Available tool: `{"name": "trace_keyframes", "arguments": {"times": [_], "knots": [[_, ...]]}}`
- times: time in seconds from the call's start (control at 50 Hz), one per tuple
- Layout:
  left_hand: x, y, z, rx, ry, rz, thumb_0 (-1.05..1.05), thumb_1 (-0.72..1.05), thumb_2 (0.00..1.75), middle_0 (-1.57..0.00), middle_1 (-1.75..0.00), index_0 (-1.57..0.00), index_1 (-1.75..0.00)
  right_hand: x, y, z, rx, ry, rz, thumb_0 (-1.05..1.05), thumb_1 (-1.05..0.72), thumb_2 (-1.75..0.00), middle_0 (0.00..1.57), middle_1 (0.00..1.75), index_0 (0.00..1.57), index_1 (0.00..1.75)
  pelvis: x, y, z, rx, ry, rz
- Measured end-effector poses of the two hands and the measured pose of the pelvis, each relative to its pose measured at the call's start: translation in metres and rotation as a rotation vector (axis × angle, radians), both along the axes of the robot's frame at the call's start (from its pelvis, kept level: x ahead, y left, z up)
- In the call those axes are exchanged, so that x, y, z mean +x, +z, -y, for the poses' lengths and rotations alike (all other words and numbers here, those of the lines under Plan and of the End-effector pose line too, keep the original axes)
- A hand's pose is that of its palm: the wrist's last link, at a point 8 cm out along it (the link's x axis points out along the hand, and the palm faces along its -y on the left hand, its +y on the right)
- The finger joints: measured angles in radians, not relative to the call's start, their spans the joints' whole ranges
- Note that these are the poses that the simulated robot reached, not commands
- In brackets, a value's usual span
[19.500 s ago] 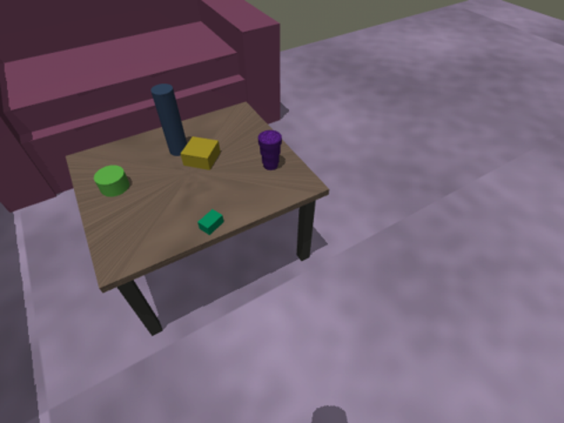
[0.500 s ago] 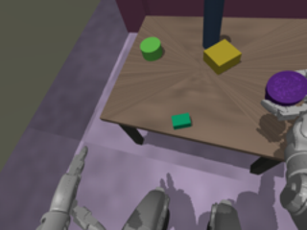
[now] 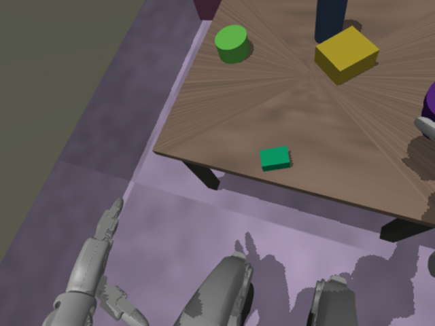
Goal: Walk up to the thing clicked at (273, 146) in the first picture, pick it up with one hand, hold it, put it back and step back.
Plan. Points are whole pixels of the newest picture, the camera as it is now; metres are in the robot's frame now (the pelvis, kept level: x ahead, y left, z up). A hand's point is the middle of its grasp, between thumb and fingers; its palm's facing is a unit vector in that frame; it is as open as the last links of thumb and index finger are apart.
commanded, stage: crouch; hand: right
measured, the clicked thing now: out of the picture +0.53 -0.23 -0.03
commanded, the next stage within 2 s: lower in 0.08 s
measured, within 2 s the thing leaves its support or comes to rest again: rests again in 1.58 s
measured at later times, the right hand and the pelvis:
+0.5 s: hand out of the picture +0.55 -0.25 -0.06, palm faces +0.34 +0.94 -0.01, open 10.5 cm; pelvis -0.01 +0.00 -0.02, yaw +1 degrees
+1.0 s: hand out of the picture +0.55 -0.25 -0.10, palm faces +0.33 +0.94 -0.01, open 10.5 cm; pelvis -0.02 +0.00 -0.05, yaw +3 degrees
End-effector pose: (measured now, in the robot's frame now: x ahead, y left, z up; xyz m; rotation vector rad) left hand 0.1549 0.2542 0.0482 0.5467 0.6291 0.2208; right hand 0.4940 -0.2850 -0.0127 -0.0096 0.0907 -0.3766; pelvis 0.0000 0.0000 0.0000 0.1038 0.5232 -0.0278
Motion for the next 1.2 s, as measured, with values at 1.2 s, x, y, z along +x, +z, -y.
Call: {"name": "trace_keyframes", "arguments": {"times": [1.2], "knots": [[-0.011,0.024,-0.002,0.286,-0.075,0.087,-0.01,-0.57,0.09,-0.06,-0.04,-0.04,-0.06,0.018,-0.098,0.01,0.017,0.039,0.011,-0.03,0.61,-0.92,0.7,1.18,0.85,1.24,-0.023,-0.062,-0.001,0.034,0.029,-0.076]]}}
